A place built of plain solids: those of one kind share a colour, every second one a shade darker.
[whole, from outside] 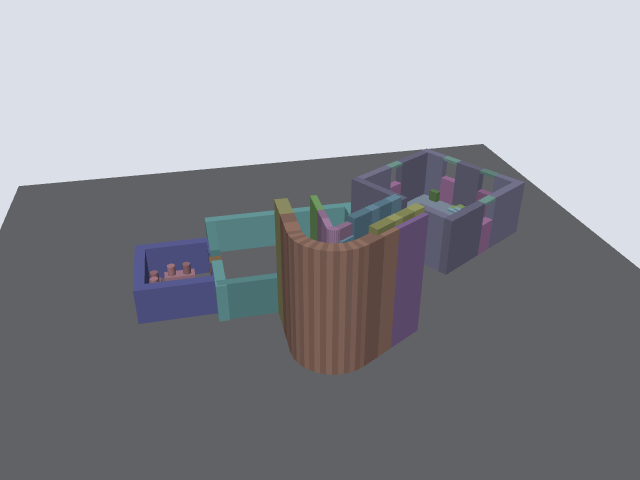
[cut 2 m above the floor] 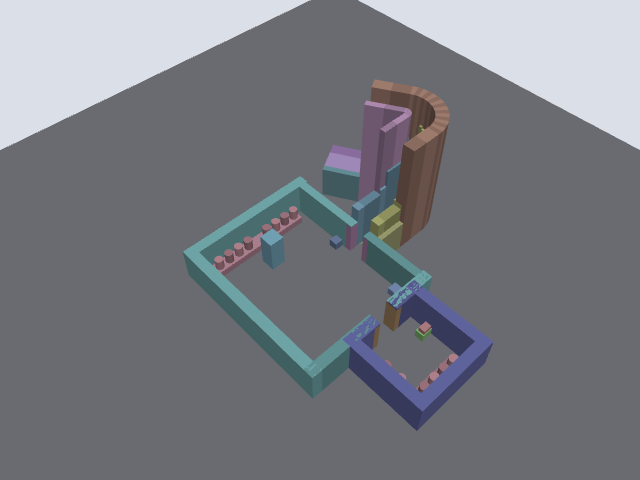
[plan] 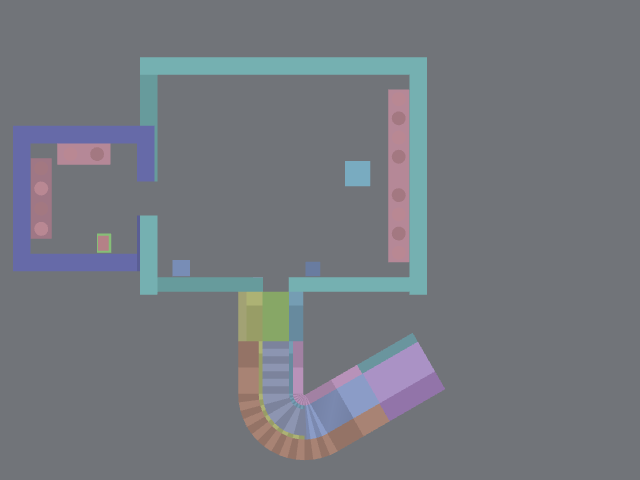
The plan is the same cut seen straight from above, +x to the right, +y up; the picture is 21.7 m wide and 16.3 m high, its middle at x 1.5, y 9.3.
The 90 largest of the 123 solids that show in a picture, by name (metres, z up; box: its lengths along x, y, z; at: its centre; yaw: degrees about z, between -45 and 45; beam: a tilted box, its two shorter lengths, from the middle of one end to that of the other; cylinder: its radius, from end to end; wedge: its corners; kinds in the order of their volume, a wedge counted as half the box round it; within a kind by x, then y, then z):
{
 "wall_chamber_1": {"box": [0.6, 2.69, 2.62], "at": [-4.32, 8.79, 1.01]},
 "wall_chamber_2": {"box": [0.6, 4.23, 2.62], "at": [-4.32, 13.4, 1.01]},
 "wall_chamber_3": {"box": [4.08, 0.5, 2.62], "at": [-2.48, 7.79, 1.01]},
 "wall_chamber_4": {"box": [9.75, 0.6, 2.62], "at": [0.26, 15.21, 1.01]},
 "wall_chamber_5": {"box": [4.6, 0.5, 2.62], "at": [2.73, 7.79, 1.01]},
 "wall_chamber_6": {"box": [0.6, 8.07, 2.62], "at": [4.83, 11.48, 1.01]},
 "mass_rock_left_1": {"wedge": [[-1.28, 4.08, -0.3], [-1.28, 4.08, 7.08], [-1.28, 4.97, -0.3], [-1.28, 4.97, 7.08], [-0.58, 4.08, -0.3], [-0.58, 4.08, 7.08], [-0.58, 4.97, -0.3], [-0.58, 4.97, 7.08]]},
 "mass_rock_left_2": {"wedge": [[-1.28, 4.08, -0.3], [-1.28, 4.08, 7.08], [-1.26, 3.78, -0.3], [-1.26, 3.78, 7.08], [-0.58, 4.08, -0.3], [-0.58, 4.08, 7.08], [-0.57, 3.87, -0.3], [-0.57, 3.87, 7.08]]},
 "mass_rock_left_3": {"wedge": [[-1.28, 4.97, -0.3], [-1.28, 4.97, 7.08], [-1.28, 5.86, -0.3], [-1.28, 5.86, 7.08], [-0.58, 4.97, -0.3], [-0.58, 4.97, 7.08], [-0.58, 5.86, -0.3], [-0.58, 5.86, 7.08]]},
 "mass_rock_left_4": {"wedge": [[-1.26, 3.78, -0.3], [-1.26, 3.78, 7.08], [-1.2, 3.49, -0.3], [-1.2, 3.49, 7.08], [-0.57, 3.87, -0.3], [-0.57, 3.87, 7.08], [-0.53, 3.68, -0.3], [-0.53, 3.68, 7.08]]},
 "mass_rock_left_5": {"wedge": [[-1.2, 3.49, -0.3], [-1.2, 3.49, 7.08], [-1.11, 3.22, -0.3], [-1.11, 3.22, 7.08], [-0.53, 3.68, -0.3], [-0.53, 3.68, 7.08], [-0.46, 3.48, -0.3], [-0.46, 3.48, 7.08]]},
 "mass_rock_left_6": {"wedge": [[-1.11, 3.22, -0.3], [-1.11, 3.22, 7.08], [-0.98, 2.95, -0.3], [-0.98, 2.95, 7.08], [-0.46, 3.48, -0.3], [-0.46, 3.48, 7.08], [-0.37, 3.3, -0.3], [-0.37, 3.3, 7.08]]},
 "mass_rock_left_7": {"wedge": [[-0.98, 2.95, -0.3], [-0.98, 2.95, 7.08], [-0.81, 2.7, -0.3], [-0.81, 2.7, 7.08], [-0.37, 3.3, -0.3], [-0.37, 3.3, 7.08], [-0.26, 3.13, -0.3], [-0.26, 3.13, 7.08]]},
 "mass_rock_left_8": {"wedge": [[-0.81, 2.7, -0.3], [-0.81, 2.7, 7.08], [-0.62, 2.48, -0.3], [-0.62, 2.48, 7.08], [-0.26, 3.13, -0.3], [-0.26, 3.13, 7.08], [-0.12, 2.98, -0.3], [-0.12, 2.98, 7.08]]},
 "mass_rock_left_9": {"wedge": [[-0.62, 2.48, -0.3], [-0.62, 2.48, 7.08], [-0.4, 2.29, -0.3], [-0.4, 2.29, 7.08], [-0.12, 2.98, -0.3], [-0.12, 2.98, 7.08], [0.03, 2.84, -0.3], [0.03, 2.84, 7.08]]},
 "mass_rock_left_10": {"wedge": [[-0.4, 2.29, -0.3], [-0.4, 2.29, 7.08], [-0.15, 2.12, -0.3], [-0.15, 2.12, 7.08], [0.03, 2.84, -0.3], [0.03, 2.84, 7.08], [0.2, 2.73, -0.3], [0.2, 2.73, 7.08]]},
 "mass_rock_left_11": {"wedge": [[-0.15, 2.12, -0.3], [-0.15, 2.12, 7.08], [0.11, 1.99, -0.3], [0.11, 1.99, 7.08], [0.2, 2.73, -0.3], [0.2, 2.73, 7.08], [0.38, 2.64, -0.3], [0.38, 2.64, 7.08]]},
 "mass_rock_left_12": {"wedge": [[0.11, 1.99, -0.3], [0.11, 1.99, 7.08], [0.38, 2.64, -0.3], [0.38, 2.64, 7.08], [0.39, 1.9, -0.3], [0.39, 1.9, 7.08], [0.57, 2.58, -0.3], [0.57, 2.58, 7.08]]},
 "mass_rock_left_13": {"wedge": [[0.39, 1.9, -0.3], [0.39, 1.9, 7.08], [0.57, 2.58, -0.3], [0.57, 2.58, 7.08], [0.68, 1.84, -0.3], [0.68, 1.84, 7.08], [0.77, 2.54, -0.3], [0.77, 2.54, 7.08]]},
 "mass_rock_left_14": {"wedge": [[0.68, 1.84, -0.3], [0.68, 1.84, 7.08], [0.77, 2.54, -0.3], [0.77, 2.54, 7.08], [0.98, 1.82, -0.3], [0.98, 1.82, 7.08], [0.98, 2.52, -0.3], [0.98, 2.52, 7.08]]},
 "mass_rock_left_15": {"wedge": [[0.98, 1.82, -0.3], [0.98, 1.82, 7.08], [0.98, 2.52, -0.3], [0.98, 2.52, 7.08], [1.18, 2.54, -0.3], [1.18, 2.54, 7.08], [1.27, 1.84, -0.3], [1.27, 1.84, 7.08]]},
 "mass_rock_left_16": {"wedge": [[1.18, 2.54, -0.3], [1.18, 2.54, 7.08], [1.27, 1.84, -0.3], [1.27, 1.84, 7.08], [1.38, 2.58, -0.3], [1.38, 2.58, 7.08], [1.56, 1.9, -0.3], [1.56, 1.9, 7.08]]},
 "mass_rock_left_17": {"wedge": [[1.38, 2.58, -0.3], [1.38, 2.58, 7.08], [1.56, 1.9, -0.3], [1.56, 1.9, 7.08], [1.57, 2.64, -0.3], [1.57, 2.64, 7.08], [1.84, 2.0, -0.3], [1.84, 2.0, 7.08]]},
 "mass_rock_left_18": {"wedge": [[1.57, 2.64, -0.3], [1.57, 2.64, 7.08], [1.75, 2.73, -0.3], [1.75, 2.73, 7.08], [1.84, 2.0, -0.3], [1.84, 2.0, 7.08], [2.1, 2.13, -0.3], [2.1, 2.13, 7.08]]},
 "mass_rock_left_19": {"wedge": [[1.75, 2.73, -0.3], [1.75, 2.73, 7.08], [2.1, 2.13, -0.3], [2.1, 2.13, 7.08], [2.63, 3.24, -0.3], [2.63, 3.24, 7.08], [2.98, 2.63, -0.3], [2.98, 2.63, 7.08]]},
 "mass_rock_left_20": {"wedge": [[2.63, 3.24, -0.3], [2.63, 3.24, 7.08], [2.98, 2.63, -0.3], [2.98, 2.63, 7.08], [3.52, 3.75, -0.3], [3.52, 3.75, 7.08], [3.87, 3.14, -0.3], [3.87, 3.14, 7.08]]},
 "wall_yard_1": {"box": [0.45, 3.51, 3.0], "at": [4.22, 7.35, 5.71], "yaw": 30.0},
 "wall_yard_2": {"box": [2.73, 0.45, 3.0], "at": [4.44, 9.24, 5.71], "yaw": 30.0},
 "wall_yard_3": {"box": [0.45, 2.2, 3.0], "at": [6.08, 4.13, 5.71], "yaw": 30.0},
 "wall_yard_4": {"box": [2.73, 0.45, 3.0], "at": [7.5, 3.94, 5.71], "yaw": 30.0},
 "wall_yard_5": {"box": [2.73, 0.45, 3.0], "at": [7.62, 11.08, 5.71], "yaw": 30.0},
 "wall_yard_6": {"box": [0.45, 1.57, 3.0], "at": [8.88, 11.17, 5.71], "yaw": 30.0},
 "wall_yard_7": {"box": [0.45, 1.55, 3.0], "at": [10.14, 9.0, 5.71], "yaw": 30.0},
 "wall_yard_8": {"box": [2.73, 0.45, 3.0], "at": [10.68, 5.77, 5.71], "yaw": 30.0},
 "wall_yard_9": {"box": [0.45, 1.57, 3.0], "at": [11.39, 6.83, 5.71], "yaw": 30.0},
 "wall_side_chamber_1": {"box": [0.6, 4.94, 2.47], "at": [-8.63, 10.71, 0.94]},
 "wall_side_chamber_2": {"box": [4.81, 0.6, 2.47], "at": [-6.52, 8.54, 0.94]},
 "wall_side_chamber_3": {"box": [4.81, 0.6, 2.47], "at": [-6.52, 12.88, 0.94]},
 "wall_side_chamber_4": {"box": [0.6, 1.9, 2.47], "at": [-4.42, 9.18, 0.94]},
 "wall_side_chamber_5": {"box": [0.6, 1.9, 2.47], "at": [-4.42, 12.23, 0.94]},
 "fill_under_steps_1": {"wedge": [[0.97, 3.69, -0.3], [0.97, 3.69, 2.39], [0.98, 2.51, -0.3], [0.98, 2.51, 2.39], [1.02, 3.7, -0.3], [1.02, 3.7, 2.39], [1.18, 2.53, -0.3], [1.18, 2.53, 2.39]]},
 "fill_under_steps_2": {"wedge": [[1.02, 3.7, -0.3], [1.02, 3.7, 2.49], [1.07, 3.71, -0.3], [1.07, 3.71, 2.49], [1.18, 2.53, -0.3], [1.18, 2.53, 2.49], [1.38, 2.57, -0.3], [1.38, 2.57, 2.49]]},
 "fill_under_steps_3": {"wedge": [[1.07, 3.71, -0.3], [1.07, 3.71, 2.58], [1.12, 3.72, -0.3], [1.12, 3.72, 2.58], [1.38, 2.57, -0.3], [1.38, 2.57, 2.58], [1.57, 2.63, -0.3], [1.57, 2.63, 2.58]]},
 "fill_under_steps_4": {"wedge": [[1.12, 3.72, -0.3], [1.12, 3.72, 2.68], [1.17, 3.74, -0.3], [1.17, 3.74, 2.68], [1.57, 2.63, -0.3], [1.57, 2.63, 2.68], [1.76, 2.72, -0.3], [1.76, 2.72, 2.68]]},
 "fill_under_steps_5": {"wedge": [[1.17, 3.74, -0.3], [1.17, 3.74, 2.77], [1.76, 2.72, -0.3], [1.76, 2.72, 2.77], [2.06, 4.26, -0.3], [2.06, 4.26, 3.53], [2.65, 3.24, -0.3], [2.65, 3.24, 3.53]]},
 "fill_under_steps_6": {"wedge": [[2.06, 4.26, -0.3], [2.06, 4.26, 3.53], [2.65, 3.24, -0.3], [2.65, 3.24, 3.53], [2.95, 4.77, -0.3], [2.95, 4.77, 4.29], [3.54, 3.75, -0.3], [3.54, 3.75, 4.29]]},
 "mass_under_head_1": {"box": [2.17, 1.18, 4.51], "at": [4.17, 4.8, 1.96], "yaw": 30.0},
 "mass_rock_left_head_1": {"box": [2.18, 0.7, 7.38], "at": [4.64, 3.99, 3.39], "yaw": 30.0},
 "rock_right_1": {"wedge": [[0.45, 4.08, -0.18], [0.45, 4.08, 4.25], [0.45, 5.44, -0.18], [0.45, 5.44, 4.25], [0.93, 4.08, -0.18], [0.93, 4.08, 4.25], [0.93, 5.44, -0.18], [0.93, 5.44, 4.25]]},
 "rock_right_2": {"wedge": [[0.45, 5.44, -0.5], [0.45, 5.44, 3.2], [0.45, 5.86, -0.5], [0.45, 5.86, 3.2], [0.93, 5.44, -0.5], [0.93, 5.44, 3.2], [0.93, 5.86, -0.5], [0.93, 5.86, 3.2]]},
 "rock_right_3": {"wedge": [[0.45, 5.86, -0.5], [0.45, 5.86, 2.87], [0.45, 7.07, -0.5], [0.45, 7.07, 2.87], [0.93, 5.86, -0.5], [0.93, 5.86, 2.87], [0.93, 7.07, -0.5], [0.93, 7.07, 2.87]]},
 "rock_right_4": {"wedge": [[0.45, 7.07, -0.5], [0.45, 7.07, 2.87], [0.45, 7.54, -0.5], [0.45, 7.54, 2.87], [0.93, 7.07, -0.5], [0.93, 7.07, 2.87], [0.93, 7.54, -0.5], [0.93, 7.54, 2.87]]},
 "rock_right_5": {"wedge": [[0.99, 4.04, 2.44], [0.99, 4.04, 6.46], [1.24, 3.62, 2.44], [1.24, 3.62, 6.46], [1.72, 4.46, 2.44], [1.72, 4.46, 6.46], [1.96, 4.04, 2.44], [1.96, 4.04, 6.46]]},
 "rock_right_6": {"wedge": [[1.72, 4.46, 3.08], [1.72, 4.46, 7.38], [1.96, 4.04, 3.08], [1.96, 4.04, 7.38], [2.76, 5.06, 3.08], [2.76, 5.06, 7.38], [3.0, 4.64, 3.08], [3.0, 4.64, 7.38]]},
 "rock_right_7": {"wedge": [[2.76, 5.06, 4.01], [2.76, 5.06, 7.38], [3.0, 4.64, 4.01], [3.0, 4.64, 7.38], [3.23, 5.33, 4.01], [3.23, 5.33, 7.38], [3.47, 4.91, 4.01], [3.47, 4.91, 7.38]]},
 "rock_right_8": {"wedge": [[3.23, 5.33, 4.01], [3.23, 5.33, 7.38], [3.47, 4.91, 4.01], [3.47, 4.91, 7.38], [4.0, 5.78, 4.01], [4.0, 5.78, 7.38], [4.24, 5.36, 4.01], [4.24, 5.36, 7.38]]},
 "rock_right_9": {"wedge": [[4.0, 5.78, 4.01], [4.0, 5.78, 7.38], [4.24, 5.36, 4.01], [4.24, 5.36, 7.38], [4.65, 6.15, 4.01], [4.65, 6.15, 7.38], [4.89, 5.73, 4.01], [4.89, 5.73, 7.38]]},
 "rock_left_1": {"wedge": [[-1.0, 4.08, -0.18], [-1.0, 4.08, 4.25], [-1.0, 5.44, -0.18], [-1.0, 5.44, 4.25], [-0.45, 4.08, -0.18], [-0.45, 4.08, 4.25], [-0.45, 5.44, -0.18], [-0.45, 5.44, 4.25]]},
 "rock_left_2": {"wedge": [[-1.0, 5.44, -0.5], [-1.0, 5.44, 3.2], [-1.0, 5.86, -0.5], [-1.0, 5.86, 3.2], [-0.45, 5.44, -0.5], [-0.45, 5.44, 3.2], [-0.45, 5.86, -0.5], [-0.45, 5.86, 3.2]]},
 "rock_left_3": {"wedge": [[-1.0, 5.86, -0.5], [-1.0, 5.86, 2.87], [-1.0, 7.07, -0.5], [-1.0, 7.07, 2.87], [-0.45, 5.86, -0.5], [-0.45, 5.86, 2.87], [-0.45, 7.07, -0.5], [-0.45, 7.07, 2.87]]},
 "rock_left_4": {"wedge": [[-1.0, 7.07, -0.5], [-1.0, 7.07, 2.87], [-1.0, 7.54, -0.5], [-1.0, 7.54, 2.87], [-0.45, 7.07, -0.5], [-0.45, 7.07, 2.87], [-0.45, 7.54, -0.5], [-0.45, 7.54, 2.87]]},
 "rock_left_5": {"wedge": [[2.41, 3.26, 3.08], [2.41, 3.26, 7.38], [2.68, 2.78, 3.08], [2.68, 2.78, 7.38], [3.45, 3.86, 3.08], [3.45, 3.86, 7.38], [3.73, 3.39, 3.08], [3.73, 3.39, 7.38]]},
 "rock_left_6": {"wedge": [[3.45, 3.86, 4.01], [3.45, 3.86, 7.38], [3.73, 3.39, 4.01], [3.73, 3.39, 7.38], [3.92, 4.14, 4.01], [3.92, 4.14, 7.38], [4.2, 3.66, 4.01], [4.2, 3.66, 7.38]]},
 "rock_left_7": {"wedge": [[3.92, 4.14, 4.01], [3.92, 4.14, 7.38], [4.2, 3.66, 4.01], [4.2, 3.66, 7.38], [4.69, 4.58, 4.01], [4.69, 4.58, 7.38], [4.97, 4.1, 4.01], [4.97, 4.1, 7.38]]},
 "rock_left_8": {"wedge": [[4.69, 4.58, 4.01], [4.69, 4.58, 7.38], [4.97, 4.1, 4.01], [4.97, 4.1, 7.38], [5.34, 4.95, 4.01], [5.34, 4.95, 7.38], [5.62, 4.48, 4.01], [5.62, 4.48, 7.38]]},
 "floor_yard_1": {"box": [5.5, 5.68, 0.3], "at": [7.56, 7.51, 4.36], "yaw": 30.0},
 "mass_rock_right_1": {"wedge": [[0.58, 4.08, -0.3], [0.58, 4.08, 7.08], [0.58, 4.97, -0.3], [0.58, 4.97, 7.08], [0.93, 4.08, -0.3], [0.93, 4.08, 7.08], [0.93, 4.97, -0.3], [0.93, 4.97, 7.08]]},
 "mass_rock_right_2": {"wedge": [[0.58, 4.97, -0.3], [0.58, 4.97, 7.08], [0.58, 5.86, -0.3], [0.58, 5.86, 7.08], [0.93, 4.97, -0.3], [0.93, 4.97, 7.08], [0.93, 5.86, -0.3], [0.93, 5.86, 7.08]]},
 "mass_rock_right_3": {"wedge": [[0.99, 4.04, -0.3], [0.99, 4.04, 7.08], [1.17, 3.74, -0.3], [1.17, 3.74, 7.08], [1.88, 4.55, -0.3], [1.88, 4.55, 7.08], [2.05, 4.25, -0.3], [2.05, 4.25, 7.08]]},
 "mass_rock_right_4": {"wedge": [[1.88, 4.55, -0.3], [1.88, 4.55, 7.08], [2.05, 4.25, -0.3], [2.05, 4.25, 7.08], [2.76, 5.06, -0.3], [2.76, 5.06, 7.08], [2.94, 4.75, -0.3], [2.94, 4.75, 7.08]]},
 "mass_rock_left_foot_1": {"box": [0.7, 1.68, 7.38], "at": [-0.93, 6.7, 3.39]},
 "mass_rock_right_head_1": {"box": [2.18, 0.35, 7.38], "at": [3.79, 5.45, 3.39], "yaw": 30.0},
 "mass_rock_right_foot_1": {"box": [0.35, 1.68, 7.38], "at": [0.76, 6.7, 3.39]},
 "bench_1": {"box": [0.72, 2.74, 0.45], "at": [-7.97, 10.71, 0.18]},
 "bench_2": {"box": [1.81, 0.72, 0.48], "at": [-6.52, 12.22, 0.19]},
 "bench_3": {"box": [0.72, 5.87, 0.48], "at": [4.17, 11.48, 0.19]},
 "wall_yard_under_light_1": {"box": [0.95, 0.45, 1.75], "at": [6.03, 10.16, 5.08], "yaw": 30.0},
 "wall_yard_under_light_2": {"box": [0.95, 0.45, 1.75], "at": [9.09, 4.85, 5.08], "yaw": 30.0},
 "wall_yard_under_light_3": {"box": [0.45, 0.95, 1.75], "at": [9.51, 10.08, 5.08], "yaw": 30.0},
 "wall_yard_under_light_4": {"box": [0.45, 0.95, 1.75], "at": [10.76, 7.91, 5.08], "yaw": 30.0},
 "pillar_1": {"box": [0.86, 0.86, 2.37], "at": [2.78, 11.55, 1.14]},
 "floor_lower_1": {"box": [1.72, 2.04, 0.4], "at": [0.0, 6.52, -0.2]},
 "jamb_side_mouth_1": {"box": [0.7, 0.35, 1.95], "at": [-4.37, 9.96, 0.93]},
 "jamb_side_mouth_2": {"box": [0.7, 0.35, 1.95], "at": [-4.37, 11.46, 0.93]},
 "tread_1": {"wedge": [[-0.54, 3.67, 1.2], [-0.54, 3.67, 1.69], [-0.34, 3.24, 1.2], [-0.34, 3.24, 1.69], [0.6, 3.98, 1.2], [0.6, 3.98, 1.69], [0.65, 3.87, 1.2], [0.65, 3.87, 1.69]]},
 "tread_2": {"wedge": [[-0.38, 3.3, 1.39], [-0.38, 3.3, 1.88], [-0.08, 2.92, 1.39], [-0.08, 2.92, 1.88], [0.64, 3.89, 1.39], [0.64, 3.89, 1.88], [0.72, 3.79, 1.39], [0.72, 3.79, 1.88]]},
 "tread_3": {"wedge": [[-0.13, 2.97, 1.58], [-0.13, 2.97, 2.07], [0.25, 2.69, 1.58], [0.25, 2.69, 2.07], [0.7, 3.81, 1.58], [0.7, 3.81, 2.07], [0.8, 3.74, 1.58], [0.8, 3.74, 2.07]]},
 "tread_4": {"wedge": [[0.19, 2.72, 1.77], [0.19, 2.72, 2.26], [0.64, 2.55, 1.77], [0.64, 2.55, 2.26], [0.78, 3.74, 1.77], [0.78, 3.74, 2.26], [0.89, 3.7, 1.77], [0.89, 3.7, 2.26]]},
 "jamb_chamber_mouth_1": {"box": [0.35, 0.5, 1.99], "at": [-0.61, 7.79, 0.95]},
 "jamb_chamber_mouth_2": {"box": [0.35, 0.5, 1.99], "at": [0.61, 7.79, 0.95]}
}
